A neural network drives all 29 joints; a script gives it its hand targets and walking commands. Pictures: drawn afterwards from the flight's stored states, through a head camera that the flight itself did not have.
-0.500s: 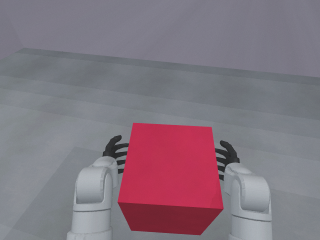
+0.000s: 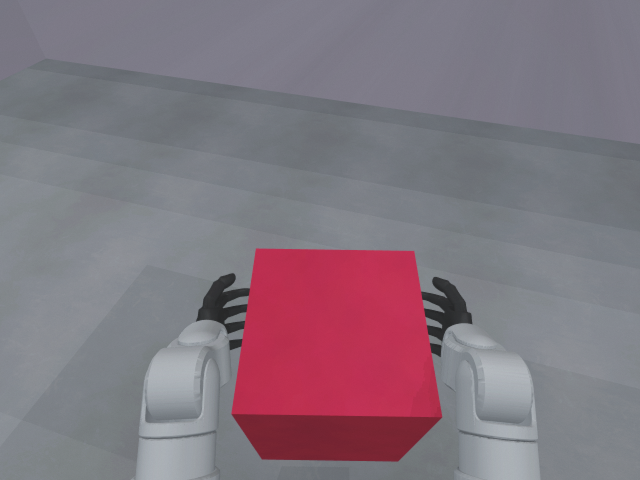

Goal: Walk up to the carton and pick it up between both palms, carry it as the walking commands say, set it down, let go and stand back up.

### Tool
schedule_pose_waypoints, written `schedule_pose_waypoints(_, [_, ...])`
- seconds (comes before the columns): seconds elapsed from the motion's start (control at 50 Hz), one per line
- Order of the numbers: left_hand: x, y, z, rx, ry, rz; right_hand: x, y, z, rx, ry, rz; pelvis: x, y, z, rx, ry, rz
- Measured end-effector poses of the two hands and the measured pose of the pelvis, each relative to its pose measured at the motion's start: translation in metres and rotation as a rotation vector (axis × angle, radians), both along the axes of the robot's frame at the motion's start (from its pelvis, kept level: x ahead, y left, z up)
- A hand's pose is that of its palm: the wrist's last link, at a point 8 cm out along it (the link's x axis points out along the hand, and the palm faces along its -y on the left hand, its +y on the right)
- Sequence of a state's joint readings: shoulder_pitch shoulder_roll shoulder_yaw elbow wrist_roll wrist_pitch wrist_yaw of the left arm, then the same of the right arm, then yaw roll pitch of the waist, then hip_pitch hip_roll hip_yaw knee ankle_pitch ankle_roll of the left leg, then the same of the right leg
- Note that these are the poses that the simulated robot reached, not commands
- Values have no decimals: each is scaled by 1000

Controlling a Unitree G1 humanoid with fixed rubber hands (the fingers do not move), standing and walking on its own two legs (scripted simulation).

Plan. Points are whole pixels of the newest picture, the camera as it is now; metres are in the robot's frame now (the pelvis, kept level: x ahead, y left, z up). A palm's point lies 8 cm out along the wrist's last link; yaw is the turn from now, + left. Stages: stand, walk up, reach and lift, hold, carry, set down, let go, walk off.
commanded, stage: carry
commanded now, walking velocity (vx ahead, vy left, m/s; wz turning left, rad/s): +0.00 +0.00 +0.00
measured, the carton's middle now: (332, 363) +0.28 +0.00 +0.00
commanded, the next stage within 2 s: none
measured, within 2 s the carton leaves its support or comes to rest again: neither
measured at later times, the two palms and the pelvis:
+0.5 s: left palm (209, 368) +0.23 +0.14 +0.08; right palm (469, 375) +0.23 -0.14 +0.08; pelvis -0.04 +0.00 +0.00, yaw +1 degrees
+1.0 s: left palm (206, 375) +0.22 +0.14 +0.08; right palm (472, 381) +0.22 -0.14 +0.08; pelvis -0.05 -0.01 +0.00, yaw +1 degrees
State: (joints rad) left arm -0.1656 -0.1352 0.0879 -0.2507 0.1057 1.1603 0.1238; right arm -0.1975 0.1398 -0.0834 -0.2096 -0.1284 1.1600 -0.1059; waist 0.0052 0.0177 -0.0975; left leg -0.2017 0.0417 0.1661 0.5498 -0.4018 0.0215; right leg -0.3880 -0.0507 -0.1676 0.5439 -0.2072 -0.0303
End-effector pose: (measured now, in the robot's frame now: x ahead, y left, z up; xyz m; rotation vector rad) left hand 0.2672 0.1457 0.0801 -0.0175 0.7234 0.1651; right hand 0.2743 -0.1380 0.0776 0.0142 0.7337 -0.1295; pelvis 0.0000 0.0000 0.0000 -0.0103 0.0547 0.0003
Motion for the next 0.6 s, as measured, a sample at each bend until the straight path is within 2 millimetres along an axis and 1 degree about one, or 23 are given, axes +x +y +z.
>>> schedule_pose_waypoints(0.14, [-24,-2,3,2,3,-19,-29,-2,2,-5,3,-11,-17,2,0,5,-36,2])
schedule_pose_waypoints(0.22, [-33,-4,4,4,14,-26,-39,-4,4,-6,13,-18,-26,2,1,8,-44,6])
schedule_pose_waypoints(0.4, [-40,-6,2,6,23,-15,-44,-6,1,0,23,-12,-39,-2,2,18,-38,7])
schedule_pose_waypoints(0.6, [-42,-7,-4,7,25,-6,-45,-7,-6,-4,23,0,-43,-5,1,20,-26,10])
